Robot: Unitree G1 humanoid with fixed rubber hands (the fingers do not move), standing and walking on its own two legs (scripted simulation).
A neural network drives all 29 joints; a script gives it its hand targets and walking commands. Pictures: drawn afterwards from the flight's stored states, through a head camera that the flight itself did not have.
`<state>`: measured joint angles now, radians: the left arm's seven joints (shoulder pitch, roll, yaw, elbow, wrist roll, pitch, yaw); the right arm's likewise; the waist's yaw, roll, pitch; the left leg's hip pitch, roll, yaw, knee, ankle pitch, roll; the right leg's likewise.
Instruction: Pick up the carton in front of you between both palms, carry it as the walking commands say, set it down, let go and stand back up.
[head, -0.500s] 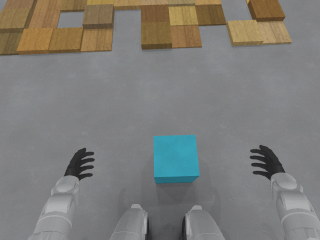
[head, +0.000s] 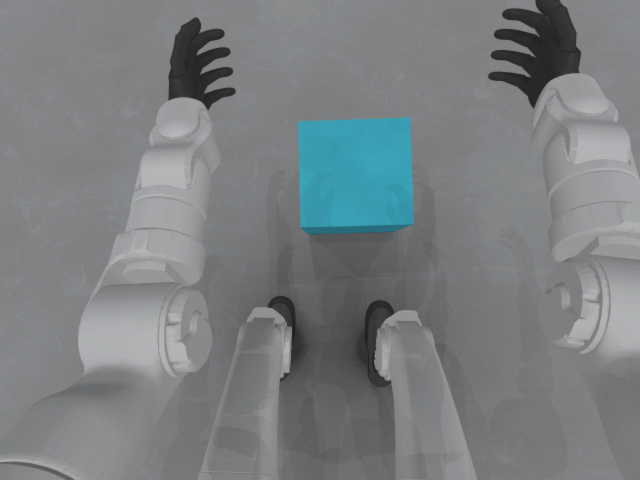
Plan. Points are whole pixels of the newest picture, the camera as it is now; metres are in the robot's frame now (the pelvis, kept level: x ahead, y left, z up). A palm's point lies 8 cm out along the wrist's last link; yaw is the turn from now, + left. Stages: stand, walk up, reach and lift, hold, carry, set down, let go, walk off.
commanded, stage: reach and lift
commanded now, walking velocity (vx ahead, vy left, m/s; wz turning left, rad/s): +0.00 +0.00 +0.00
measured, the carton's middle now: (351, 184) +0.50 -0.03 -0.51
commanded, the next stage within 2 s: none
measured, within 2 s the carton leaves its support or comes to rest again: leaves its support in 1.70 s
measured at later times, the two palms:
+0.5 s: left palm (235, 166) +0.49 +0.18 -0.32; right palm (470, 160) +0.51 -0.22 -0.32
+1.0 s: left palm (255, 173) +0.51 +0.17 -0.44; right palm (440, 172) +0.51 -0.20 -0.44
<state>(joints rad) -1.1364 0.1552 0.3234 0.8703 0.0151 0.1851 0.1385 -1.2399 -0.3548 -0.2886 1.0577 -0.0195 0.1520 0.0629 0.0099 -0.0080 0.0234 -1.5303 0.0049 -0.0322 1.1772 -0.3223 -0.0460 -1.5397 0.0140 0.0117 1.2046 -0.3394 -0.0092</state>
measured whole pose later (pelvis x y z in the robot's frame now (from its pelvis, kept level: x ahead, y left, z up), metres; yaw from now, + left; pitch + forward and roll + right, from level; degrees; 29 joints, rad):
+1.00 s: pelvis -0.02 +0.01 -0.26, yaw +1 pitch +37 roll +2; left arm -1.39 0.30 0.07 1.09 -0.27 0.02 0.18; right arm -1.45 -0.45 -0.02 1.19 0.26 0.00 -0.07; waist -0.01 0.03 0.37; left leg -2.26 -0.06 -0.03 2.16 -0.55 -0.07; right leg -2.28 0.02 0.05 2.19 -0.56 0.02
